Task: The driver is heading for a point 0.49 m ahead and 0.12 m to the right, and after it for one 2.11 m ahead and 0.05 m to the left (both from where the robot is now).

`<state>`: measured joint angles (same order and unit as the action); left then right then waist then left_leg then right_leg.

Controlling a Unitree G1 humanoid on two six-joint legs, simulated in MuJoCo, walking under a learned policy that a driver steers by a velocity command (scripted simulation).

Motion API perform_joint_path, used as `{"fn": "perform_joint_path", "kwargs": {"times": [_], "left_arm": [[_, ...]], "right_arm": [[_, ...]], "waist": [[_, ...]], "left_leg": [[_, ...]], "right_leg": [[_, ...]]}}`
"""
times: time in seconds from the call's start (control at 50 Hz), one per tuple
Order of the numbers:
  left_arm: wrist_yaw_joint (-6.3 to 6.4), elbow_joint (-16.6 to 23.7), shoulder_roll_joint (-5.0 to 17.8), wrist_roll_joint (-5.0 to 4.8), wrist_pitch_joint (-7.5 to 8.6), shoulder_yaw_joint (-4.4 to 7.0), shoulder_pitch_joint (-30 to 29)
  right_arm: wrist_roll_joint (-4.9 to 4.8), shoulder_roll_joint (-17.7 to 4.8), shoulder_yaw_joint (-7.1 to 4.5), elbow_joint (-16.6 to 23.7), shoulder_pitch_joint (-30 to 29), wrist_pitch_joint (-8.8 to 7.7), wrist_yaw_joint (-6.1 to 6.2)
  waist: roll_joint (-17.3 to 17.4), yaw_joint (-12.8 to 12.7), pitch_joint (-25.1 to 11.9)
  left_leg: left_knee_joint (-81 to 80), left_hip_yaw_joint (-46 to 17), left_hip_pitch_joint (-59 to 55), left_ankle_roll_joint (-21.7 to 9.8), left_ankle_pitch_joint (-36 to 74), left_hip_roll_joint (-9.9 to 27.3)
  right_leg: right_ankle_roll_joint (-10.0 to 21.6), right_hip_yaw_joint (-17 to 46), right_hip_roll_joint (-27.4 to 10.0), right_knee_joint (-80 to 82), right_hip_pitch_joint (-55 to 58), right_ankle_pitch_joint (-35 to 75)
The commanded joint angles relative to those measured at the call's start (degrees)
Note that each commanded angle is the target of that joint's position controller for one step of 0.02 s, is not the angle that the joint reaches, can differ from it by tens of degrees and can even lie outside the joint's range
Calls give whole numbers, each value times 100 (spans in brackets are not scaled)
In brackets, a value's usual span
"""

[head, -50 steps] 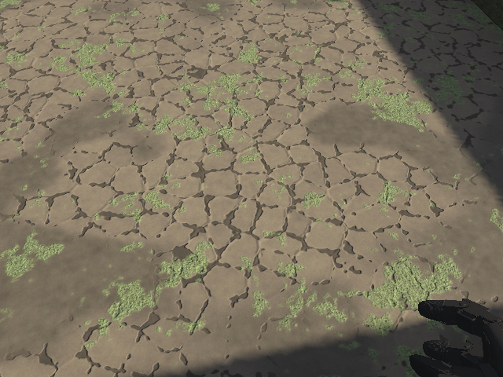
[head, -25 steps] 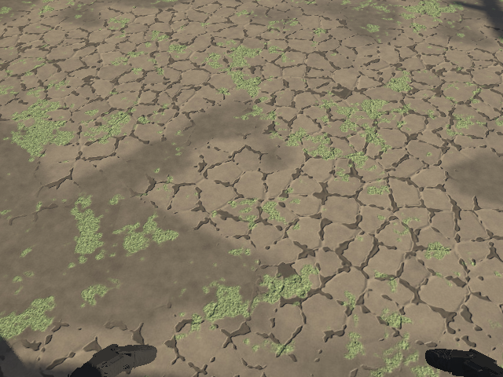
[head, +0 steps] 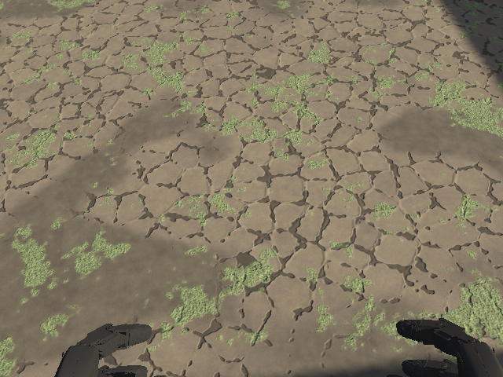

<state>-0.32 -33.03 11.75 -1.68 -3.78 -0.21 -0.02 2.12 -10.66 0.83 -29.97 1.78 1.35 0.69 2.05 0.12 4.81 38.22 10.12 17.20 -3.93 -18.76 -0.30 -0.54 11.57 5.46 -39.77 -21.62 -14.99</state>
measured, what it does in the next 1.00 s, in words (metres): steps to the right, turning right: right foot, then left foot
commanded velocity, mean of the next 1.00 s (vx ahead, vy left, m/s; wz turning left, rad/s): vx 1.00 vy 0.00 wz -0.34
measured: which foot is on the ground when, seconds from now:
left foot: down 0.00-0.54, up 0.56-0.96, down 0.98-1.00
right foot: down 0.00-0.30, up 0.32-0.50, down 0.52-1.00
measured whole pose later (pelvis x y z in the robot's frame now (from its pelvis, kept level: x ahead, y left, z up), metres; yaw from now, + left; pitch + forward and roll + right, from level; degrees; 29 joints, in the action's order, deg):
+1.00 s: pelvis +0.01 -0.18 -0.01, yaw -19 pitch +1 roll +0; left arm 2.5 -33.9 13.7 1.5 0.8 0.7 10.1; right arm -0.6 -11.4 -0.2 -32.6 3.6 2.9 -1.6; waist -3.2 -1.9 0.4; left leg 44.6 2.1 21.6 -2.8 -25.0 -0.7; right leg 7.0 -17.3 -0.6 -43.2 -24.0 -20.7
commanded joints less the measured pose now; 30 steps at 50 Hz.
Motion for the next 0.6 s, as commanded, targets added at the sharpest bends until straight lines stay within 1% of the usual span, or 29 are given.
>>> {"fn": "perform_joint_path", "kwargs": {"times": [0.02,0.04,0.06,0.08,0.1,0.14,0.16,0.18,0.2,0.22,0.24,0.26,0.28,0.3,0.32,0.34,0.36,0.38,0.4,0.42,0.44,0.46,0.48,0.5,0.52,0.54,0.56,0.58,0.6], "left_arm": [[19,505,538,-98,105,192,-447],[-1,599,536,-62,91,192,-703],[-27,647,541,-13,76,193,-803],[-47,642,550,-11,73,198,-760],[-70,616,550,16,72,197,-701],[-77,455,522,-49,62,206,-299],[-73,318,568,-96,54,226,62],[-129,255,852,-135,23,321,203],[-114,341,871,-145,2,292,-36],[-104,541,913,-131,-22,266,-442],[-82,756,1012,-91,-53,275,-1003],[-65,957,1098,-69,-54,322,-1567],[-77,1193,905,-44,-11,312,-2027],[-40,1253,542,-130,51,260,-1952],[-10,1110,443,-21,65,233,-1477],[-67,960,777,224,109,321,-1230],[-131,955,780,221,157,336,-1293],[-209,998,701,161,175,308,-1298],[-257,1084,624,135,129,265,-1341],[-266,1035,513,67,79,210,-1268],[-281,1018,407,-23,45,171,-1197],[-297,1005,445,17,34,173,-1135],[-318,977,445,21,24,193,-1059],[-359,876,398,121,24,173,-828],[-343,610,368,179,13,196,-285],[-307,300,440,155,19,224,573],[-235,206,1071,44,-23,366,1063],[-142,446,1305,39,-79,398,1082],[-10,659,1119,110,-69,349,709]], "right_arm": [[-55,-700,-287,518,-294,-115,35],[-55,-801,-315,462,-227,-116,49],[-54,-848,-338,406,-192,-123,64],[-40,-866,-345,373,-200,-128,78],[-50,-847,-352,345,-168,-133,98],[-67,-743,-312,375,-360,-129,96],[-90,-642,-296,400,-466,-98,69],[-150,-607,-304,479,-530,-61,-4],[-173,-544,-314,553,-492,14,-108],[-170,-532,-309,603,-371,46,-195],[-135,-493,-295,589,-17,18,-245],[-69,-564,-320,429,685,-46,-245],[63,-708,-392,133,1559,-76,-127],[203,-1092,-539,-139,2070,-61,-47],[187,-1310,-634,-75,1091,-53,56],[196,-1048,-529,157,797,-125,156],[158,-901,-439,144,728,-216,180],[133,-913,-400,26,705,-355,140],[99,-941,-410,-71,606,-450,109],[60,-976,-425,-127,642,-488,41],[61,-1013,-466,-212,668,-441,-47],[1,-1073,-495,-276,768,-406,-101],[-70,-1138,-523,-322,786,-339,-148],[-127,-1070,-500,-322,770,-271,-195],[-191,-849,-420,-281,684,-236,-257],[-179,-717,-371,-202,814,-182,-280],[-98,-655,-338,340,138,-185,-288],[-106,-619,-353,677,-515,-188,-150],[-197,-589,-326,699,-854,-208,-24]], "waist": [[147,178,-1008],[232,242,-809],[209,240,-750],[154,165,-774],[76,156,-798],[-46,-136,-902],[-309,-321,-1005],[-1125,-390,-886],[-1687,-363,-815],[-1858,-204,-713],[-1878,123,-731],[-1776,554,-880],[-1307,946,-957],[-30,1068,-1154],[1824,609,-976],[1135,468,-1194],[622,360,-1175],[439,196,-1095],[372,114,-860],[341,147,-750],[354,139,-632],[318,207,-725],[293,184,-675],[133,132,-744],[-249,-72,-916],[-982,-346,-1345],[-2479,-900,-1638],[-2067,-1053,-1631],[-1354,-1045,-1666]], "left_leg": [[-1217,-1079,-1267,318,-258,1168],[-1395,-1208,-1047,253,-480,1412],[-1437,-1239,-917,185,-596,1571],[-1417,-1123,-896,164,-610,1609],[-1366,-1014,-802,162,-639,1607],[-1130,-546,-638,279,-519,1325],[-731,-207,-700,358,-374,1034],[-20,166,-700,483,-385,605],[543,298,-599,587,-495,173],[802,173,-500,640,-586,-173],[921,-83,-649,622,-548,-323],[692,-287,-1431,458,-381,-262],[24,-276,-2566,212,-80,-4],[-694,-936,-3532,-89,-357,935],[-916,-2125,-2791,-333,105,2497],[-965,-2259,-2443,-426,778,2655],[-1076,-2065,-1922,-361,852,2631],[-1154,-1781,-1615,-279,655,2596],[-1220,-1309,-1264,-130,372,2508],[-1219,-840,-852,18,394,2331],[-1154,-337,-501,142,431,2172],[-1266,-135,-326,177,0,2085],[-1232,22,-181,207,-282,2089],[-1020,176,50,247,-255,1924],[-384,428,186,319,220,1545],[1014,672,537,418,626,1104],[2973,740,2124,853,-1562,312],[4167,-442,2916,972,-1795,120],[4732,-1156,3024,1052,-1236,-14]], "right_leg": [[419,-485,-177,76,-971,376],[423,-606,-254,-106,-1066,133],[435,-690,-357,-209,-1075,90],[455,-743,-391,-237,-1090,149],[477,-816,-430,-215,-933,169],[537,-854,-376,-27,-535,338],[609,-698,-318,225,-396,389],[722,-299,-281,716,-665,110],[848,401,-237,1178,-926,-85],[854,1022,-215,1532,-1176,-354],[794,1314,-234,1754,-1405,-479],[591,1189,-138,1837,-1966,-313],[125,469,136,1555,-2754,258],[-217,-406,526,520,-3564,428],[176,-469,-150,-1206,-3790,-267],[223,-447,-459,-1814,-3457,-466],[186,-581,-578,-2097,-3041,-401],[161,-682,-816,-2270,-2786,-256],[146,-742,-1001,-2038,-2631,-85],[138,-1006,-1011,-1715,-2134,-41],[207,-1270,-1024,-1275,-1628,-86],[265,-1563,-902,-1102,-1128,-155],[328,-1735,-888,-921,-764,-27],[405,-1821,-775,-620,-181,54],[445,-1948,-493,-459,452,159],[529,-1759,-251,-438,1363,555],[1059,27,-1095,716,2095,125],[1456,1277,-1817,1339,1898,-300],[1483,1285,-2168,1391,1606,-50]]}}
